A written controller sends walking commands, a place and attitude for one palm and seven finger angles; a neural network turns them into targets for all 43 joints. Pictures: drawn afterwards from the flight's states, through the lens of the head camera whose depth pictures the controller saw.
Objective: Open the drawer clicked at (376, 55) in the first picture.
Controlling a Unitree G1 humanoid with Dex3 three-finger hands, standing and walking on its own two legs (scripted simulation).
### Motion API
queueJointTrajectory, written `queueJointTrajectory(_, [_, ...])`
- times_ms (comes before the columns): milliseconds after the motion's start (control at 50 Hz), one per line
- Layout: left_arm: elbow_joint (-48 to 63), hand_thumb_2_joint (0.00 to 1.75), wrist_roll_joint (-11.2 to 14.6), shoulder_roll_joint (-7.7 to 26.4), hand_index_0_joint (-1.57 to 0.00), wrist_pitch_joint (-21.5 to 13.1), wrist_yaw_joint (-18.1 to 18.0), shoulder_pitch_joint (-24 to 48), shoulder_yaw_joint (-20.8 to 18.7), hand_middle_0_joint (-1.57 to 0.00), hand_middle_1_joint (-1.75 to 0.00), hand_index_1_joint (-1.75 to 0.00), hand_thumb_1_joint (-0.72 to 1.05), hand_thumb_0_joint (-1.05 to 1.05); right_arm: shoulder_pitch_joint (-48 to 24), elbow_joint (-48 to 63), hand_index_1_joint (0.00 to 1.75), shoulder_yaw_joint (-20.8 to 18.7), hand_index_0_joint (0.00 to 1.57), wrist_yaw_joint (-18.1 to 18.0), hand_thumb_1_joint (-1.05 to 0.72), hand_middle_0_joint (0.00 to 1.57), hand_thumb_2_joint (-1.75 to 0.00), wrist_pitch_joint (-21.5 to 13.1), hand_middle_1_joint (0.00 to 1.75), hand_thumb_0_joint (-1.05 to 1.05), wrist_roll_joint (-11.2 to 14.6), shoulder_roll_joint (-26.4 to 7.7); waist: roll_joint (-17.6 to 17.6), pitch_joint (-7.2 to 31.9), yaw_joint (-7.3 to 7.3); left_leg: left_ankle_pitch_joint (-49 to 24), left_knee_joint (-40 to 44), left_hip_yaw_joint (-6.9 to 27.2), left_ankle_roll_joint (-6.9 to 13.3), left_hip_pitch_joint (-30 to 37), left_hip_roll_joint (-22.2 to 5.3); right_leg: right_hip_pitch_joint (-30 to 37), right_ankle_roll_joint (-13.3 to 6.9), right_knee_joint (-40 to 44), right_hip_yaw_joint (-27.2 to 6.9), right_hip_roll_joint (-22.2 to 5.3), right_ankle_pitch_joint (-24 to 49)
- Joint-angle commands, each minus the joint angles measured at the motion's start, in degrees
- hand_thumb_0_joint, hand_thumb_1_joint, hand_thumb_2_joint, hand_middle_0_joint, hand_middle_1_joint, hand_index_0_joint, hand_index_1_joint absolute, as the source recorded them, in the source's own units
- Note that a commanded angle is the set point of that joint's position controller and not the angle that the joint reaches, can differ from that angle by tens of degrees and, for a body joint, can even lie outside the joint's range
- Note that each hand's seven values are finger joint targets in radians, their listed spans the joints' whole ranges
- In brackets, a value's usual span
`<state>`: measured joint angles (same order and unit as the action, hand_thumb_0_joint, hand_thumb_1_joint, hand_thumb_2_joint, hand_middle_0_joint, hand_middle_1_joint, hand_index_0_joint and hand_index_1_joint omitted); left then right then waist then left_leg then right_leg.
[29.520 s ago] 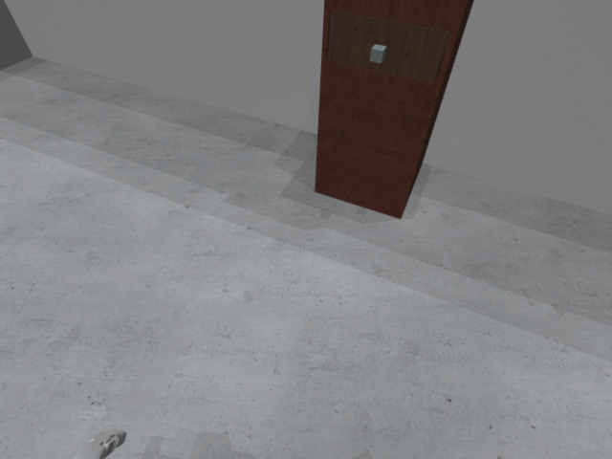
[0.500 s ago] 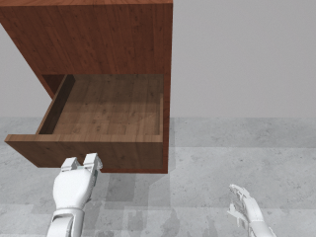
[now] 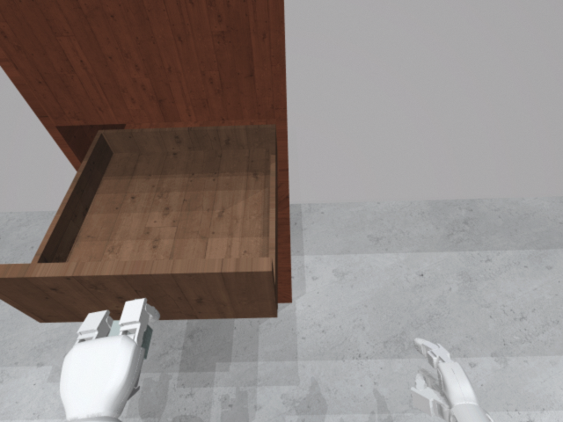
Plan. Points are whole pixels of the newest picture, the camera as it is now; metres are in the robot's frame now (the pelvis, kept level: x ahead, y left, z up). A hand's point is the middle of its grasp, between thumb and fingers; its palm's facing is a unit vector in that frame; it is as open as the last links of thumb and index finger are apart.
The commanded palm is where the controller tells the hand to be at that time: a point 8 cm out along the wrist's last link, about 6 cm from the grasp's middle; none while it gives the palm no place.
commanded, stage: pull the drawer open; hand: left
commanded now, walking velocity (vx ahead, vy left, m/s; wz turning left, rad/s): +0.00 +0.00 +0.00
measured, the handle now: (133, 325) +0.24 +0.23 +0.01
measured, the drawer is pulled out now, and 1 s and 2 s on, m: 0.30 0.30 0.30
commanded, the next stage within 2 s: open the thumb to release the handle in 0.06 s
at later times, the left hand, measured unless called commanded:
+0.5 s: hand (124, 367) +0.19 +0.23 +0.00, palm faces +0.03 -0.06 -1.00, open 9.2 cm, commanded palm +0.16 +0.25 +0.05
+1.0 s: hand (126, 361) +0.20 +0.23 +0.00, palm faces +0.03 -0.06 -1.00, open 13.7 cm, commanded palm +0.17 +0.23 +0.05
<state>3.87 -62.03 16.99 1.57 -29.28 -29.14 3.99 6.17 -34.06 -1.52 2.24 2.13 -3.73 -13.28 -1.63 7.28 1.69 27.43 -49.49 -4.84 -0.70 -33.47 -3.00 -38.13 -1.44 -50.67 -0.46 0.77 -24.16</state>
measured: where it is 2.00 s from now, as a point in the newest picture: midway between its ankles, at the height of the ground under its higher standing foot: outside the picture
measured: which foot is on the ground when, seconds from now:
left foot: down 0.00-1.00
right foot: down 0.00-1.00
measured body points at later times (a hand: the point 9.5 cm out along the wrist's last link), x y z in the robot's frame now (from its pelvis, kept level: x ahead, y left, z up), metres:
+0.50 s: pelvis -0.02 +0.00 +0.01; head +0.02 -0.03 +0.45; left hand +0.18 +0.23 +0.05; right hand +0.20 -0.22 -0.10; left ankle -0.03 +0.12 -0.69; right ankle +0.01 -0.11 -0.69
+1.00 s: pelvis -0.02 +0.00 +0.01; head +0.01 -0.03 +0.46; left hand +0.19 +0.23 +0.05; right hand +0.19 -0.22 -0.10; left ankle -0.03 +0.12 -0.69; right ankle +0.01 -0.11 -0.69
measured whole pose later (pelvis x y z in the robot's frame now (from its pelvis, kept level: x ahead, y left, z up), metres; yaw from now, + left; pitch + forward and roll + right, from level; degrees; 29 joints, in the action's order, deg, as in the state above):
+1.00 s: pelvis -0.02 +0.00 +0.01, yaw +3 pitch +8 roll +1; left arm -8.1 -63.3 17.0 3.5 -27.5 -13.9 7.9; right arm 5.6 -38.2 -1.3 -2.6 1.7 -2.1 -12.8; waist -2.8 5.0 3.4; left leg 23.2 -45.4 -2.4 -0.5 -30.3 -1.5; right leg -33.6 -1.3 -46.2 1.7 -0.6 -20.9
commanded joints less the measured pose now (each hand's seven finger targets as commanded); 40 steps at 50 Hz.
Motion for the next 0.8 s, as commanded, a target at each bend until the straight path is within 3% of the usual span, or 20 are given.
queueJointTrajectory(0, [12.48,0.90,-1.30,8.37,-0.40,0.47,-4.49,-7.13,-5.17,-0.40,-1.35,-1.35,0.90,0.00,-6.40,9.31,0.30,-2.01,0.20,-0.52,-0.90,0.20,-0.90,-2.68,0.30,0.00,0.27,-5.22,-0.23,12.48,3.13,-23.66,3.61,3.87,0.91,6.74,4.48,8.56,-1.86,5.59,-2.49,1.80,22.74])
queueJointTrajectory(120, [11.00,0.90,-0.34,9.17,-0.40,1.93,-4.36,-7.01,-6.36,-0.40,-1.35,-1.35,0.90,0.00,-7.04,9.29,0.30,-1.57,0.20,-1.57,-0.90,0.20,-0.90,-2.57,0.30,0.00,0.72,-5.28,1.29,10.93,3.21,-21.77,4.18,3.56,1.21,5.01,4.81,10.58,-1.48,5.98,-2.21,1.67,24.75])
queueJointTrajectory(140, [9.69,0.90,-1.48,13.29,-0.40,2.20,-4.65,8.73,-9.38,-0.40,-1.35,-1.35,0.90,0.00,-7.42,7.07,0.30,-1.80,0.20,-2.64,-0.90,0.20,-0.90,-1.77,0.30,0.00,0.78,-6.23,2.39,9.05,0.48,-17.93,3.99,3.91,1.29,3.78,4.90,8.14,-1.24,6.69,-2.27,1.33,22.11])
queueJointTrajectory(160, [9.39,0.87,-1.62,13.29,-0.40,2.37,-4.89,9.99,-10.34,-0.40,-1.34,-1.34,0.83,0.00,-7.37,7.50,0.30,-2.01,0.20,-3.63,-0.90,0.20,-0.90,-1.75,0.30,0.00,0.39,-5.91,0.81,9.38,1.81,-16.38,4.64,3.64,1.47,3.56,5.10,9.63,-1.26,7.27,-2.06,1.23,20.79])
queueJointTrajectory(220, [5.29,0.78,-1.34,11.34,-0.38,2.60,-4.84,5.81,-9.04,-0.38,-1.32,-1.32,0.62,0.00,-7.15,7.27,0.30,-1.72,0.20,-4.03,-0.90,0.20,-0.90,-2.55,0.30,0.00,0.78,-5.27,0.68,10.65,2.56,-16.57,5.07,3.24,1.36,4.80,5.25,10.24,-1.17,7.61,-1.60,1.26,20.55])
queueJointTrajectory(260, [5.99,0.72,-0.13,11.31,-0.37,3.07,-4.31,7.62,-8.96,-0.37,-1.30,-1.30,0.48,0.00,-7.01,6.98,0.30,-2.13,0.20,-4.42,-0.90,0.20,-0.90,-2.43,0.30,0.00,1.13,-5.39,0.74,12.71,2.32,-17.70,5.62,3.12,1.37,6.23,5.15,12.23,-1.09,8.25,-1.13,1.15,22.02])
queueJointTrajectory(400, [1.11,0.51,0.22,11.36,-0.33,3.63,-2.34,12.56,-7.86,-0.33,-1.25,-1.25,-0.01,0.00,-7.98,5.64,0.30,-1.62,0.20,-5.91,-0.90,0.20,-0.90,-2.45,0.30,0.00,1.89,-4.98,3.49,9.37,2.34,-13.96,7.83,2.86,1.54,5.28,5.42,13.08,-0.40,11.04,-0.74,0.74,17.03])
queueJointTrajectory(460, [0.11,0.42,0.01,12.55,-0.32,3.22,-1.57,14.76,-8.44,-0.32,-1.23,-1.23,-0.22,0.00,-8.12,5.30,0.30,-1.49,0.20,-6.21,-0.90,0.20,-0.90,-2.42,0.30,0.00,1.96,-5.08,2.95,9.40,2.56,-13.74,8.60,2.80,1.53,5.82,5.47,13.95,-0.48,11.99,-1.16,0.65,16.25])
queueJointTrajectory(540, [-0.14,0.30,-0.05,11.15,-0.30,2.55,-0.76,15.32,-6.78,-0.30,-1.20,-1.20,-0.50,0.00,-8.06,5.29,0.30,-1.37,0.20,-6.10,-0.90,0.20,-0.90,-2.67,0.30,0.00,2.03,-4.92,1.28,8.68,2.79,-13.56,9.36,2.63,1.46,6.30,5.51,13.80,-0.52,12.55,-0.90,0.52,15.45])
queueJointTrajectory(600, [-0.60,0.30,0.15,11.83,-0.30,1.99,-0.56,13.29,-7.81,-0.30,-1.20,-1.20,-0.50,0.00,-8.18,5.39,0.30,-1.43,0.20,-6.10,-0.90,0.20,-0.90,-2.80,0.30,0.00,2.07,-4.78,1.87,8.48,3.39,-13.50,9.62,2.61,1.40,5.89,5.55,14.58,-0.52,12.87,-1.24,0.47,15.48])
queueJointTrajectory(660, [-0.41,0.30,-0.40,11.35,-0.30,1.51,-0.57,15.79,-7.07,-0.30,-1.20,-1.20,-0.50,0.00,-8.17,5.37,0.30,-1.51,0.20,-5.89,-0.90,0.20,-0.90,-2.71,0.30,0.00,2.00,-4.92,1.47,7.91,2.58,-13.16,9.74,2.71,1.35,6.32,5.43,13.28,-0.63,13.02,-0.76,0.64,13.65])
queueJointTrajectory(700, [-0.98,0.30,-0.56,11.05,-0.30,1.35,-0.75,15.20,-7.00,-0.30,-1.20,-1.20,-0.50,0.00,-7.97,5.40,0.30,-1.64,0.20,-5.82,-0.90,0.20,-0.90,-2.92,0.30,0.00,1.98,-4.75,1.31,8.19,3.02,-12.88,9.63,2.58,1.42,6.10,5.49,13.38,-0.63,12.91,-0.63,0.58,13.17])
queueJointTrajectory(720, [-1.26,0.30,-0.74,10.63,-0.30,1.24,-0.81,16.01,-6.35,-0.30,-1.20,-1.20,-0.50,0.00,-8.12,5.34,0.30,-1.53,0.20,-5.82,-0.90,0.20,-0.90,-3.01,0.30,0.00,1.87,-4.84,1.87,7.52,2.72,-12.80,9.51,2.64,1.46,5.89,5.47,12.66,-0.55,12.96,-0.71,0.58,13.28])
queueJointTrajectory(740, [3.86,0.30,0.06,5.11,-0.30,1.22,-0.52,16.85,-0.13,-0.30,-1.20,-1.20,-0.50,0.00,-8.17,6.53,0.30,-1.60,0.20,-5.08,-0.90,0.20,-0.90,-3.30,0.30,0.00,1.61,-4.64,-0.31,9.29,1.83,-13.71,9.65,2.88,1.45,8.15,5.34,12.62,-0.59,12.94,-0.15,0.43,13.60])
queueJointTrajectory(760, [3.15,0.30,0.10,6.65,-0.30,1.27,-0.80,18.59,-1.47,-0.30,-1.20,-1.20,-0.50,0.00,-7.73,6.26,0.30,-1.83,0.20,-5.04,-0.90,0.20,-0.90,-3.45,0.30,0.00,1.77,-4.69,1.22,9.41,1.03,-13.88,9.49,3.01,1.48,8.55,5.06,12.04,-0.66,12.82,0.37,0.66,12.63])
queueJointTrajectory(780, [2.38,0.30,-0.05,6.77,-0.30,1.15,-0.93,18.81,-1.62,-0.30,-1.20,-1.20,-0.50,0.00,-7.61,5.70,0.30,-1.94,0.20,-5.14,-0.90,0.20,-0.90,-3.60,0.30,0.00,1.69,-4.90,1.15,9.10,1.50,-13.78,9.50,2.99,1.51,8.35,5.18,11.96,-0.59,12.89,0.30,0.66,12.85])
